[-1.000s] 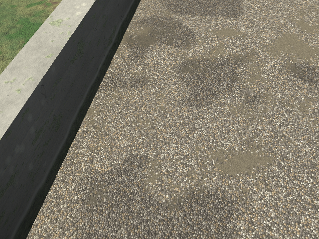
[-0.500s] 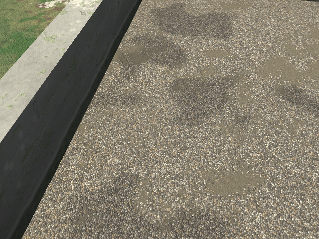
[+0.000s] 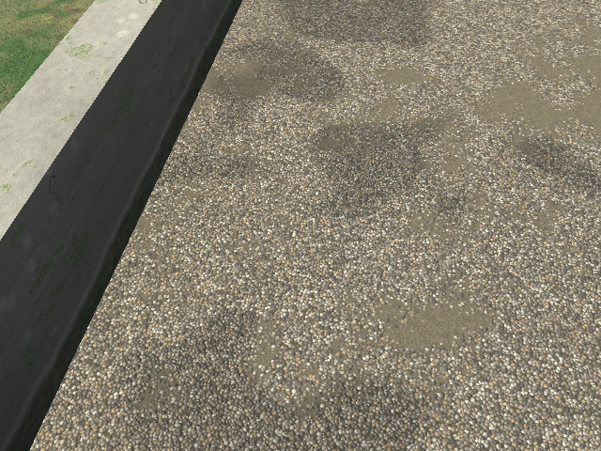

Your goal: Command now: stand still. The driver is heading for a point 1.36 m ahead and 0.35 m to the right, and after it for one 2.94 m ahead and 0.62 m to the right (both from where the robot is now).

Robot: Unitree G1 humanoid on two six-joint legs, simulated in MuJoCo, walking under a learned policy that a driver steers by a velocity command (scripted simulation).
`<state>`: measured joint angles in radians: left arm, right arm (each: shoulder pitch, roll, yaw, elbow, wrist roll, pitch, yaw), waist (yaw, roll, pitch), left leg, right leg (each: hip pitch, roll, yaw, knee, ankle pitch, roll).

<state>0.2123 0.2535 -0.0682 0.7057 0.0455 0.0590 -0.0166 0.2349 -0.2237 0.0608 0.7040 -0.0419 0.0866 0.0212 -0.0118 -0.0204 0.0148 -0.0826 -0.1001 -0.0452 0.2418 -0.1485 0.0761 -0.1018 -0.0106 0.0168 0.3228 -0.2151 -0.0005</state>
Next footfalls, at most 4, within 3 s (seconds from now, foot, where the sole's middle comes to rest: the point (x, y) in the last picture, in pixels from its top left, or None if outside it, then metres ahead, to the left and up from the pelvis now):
none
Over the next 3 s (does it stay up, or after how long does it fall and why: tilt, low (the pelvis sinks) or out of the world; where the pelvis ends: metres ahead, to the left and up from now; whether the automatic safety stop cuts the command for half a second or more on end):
stays up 0.00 0.00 -0.02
